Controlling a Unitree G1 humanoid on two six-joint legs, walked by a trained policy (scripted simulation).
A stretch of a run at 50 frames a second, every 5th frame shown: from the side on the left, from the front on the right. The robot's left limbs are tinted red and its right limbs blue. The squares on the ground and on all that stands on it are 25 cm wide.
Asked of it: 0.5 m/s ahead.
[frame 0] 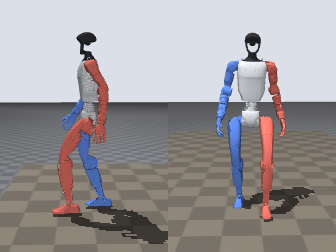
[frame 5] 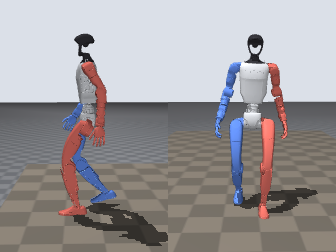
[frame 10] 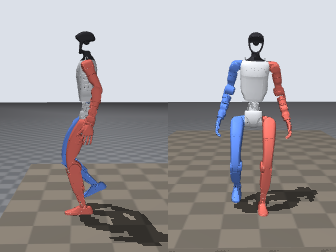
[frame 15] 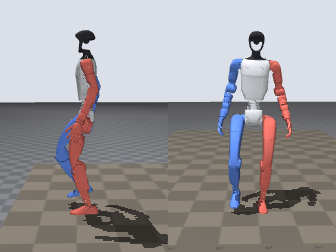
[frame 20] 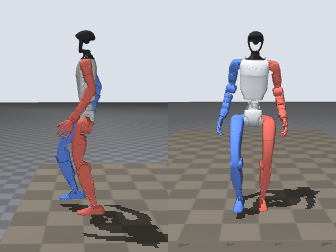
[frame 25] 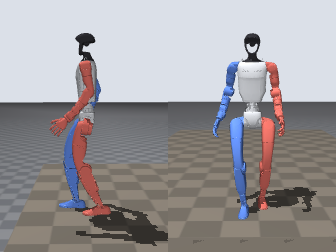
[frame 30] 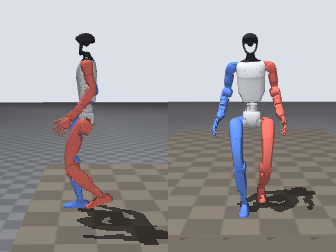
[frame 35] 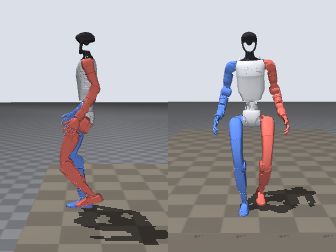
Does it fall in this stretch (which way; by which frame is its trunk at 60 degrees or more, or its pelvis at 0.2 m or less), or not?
no
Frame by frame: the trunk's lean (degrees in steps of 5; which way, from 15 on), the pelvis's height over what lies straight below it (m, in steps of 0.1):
0: 5, 0.8
5: 5, 0.8
10: 5, 0.8
15: 5, 0.8
20: 5, 0.8
25: 0, 0.8
30: 5, 0.8
35: 5, 0.8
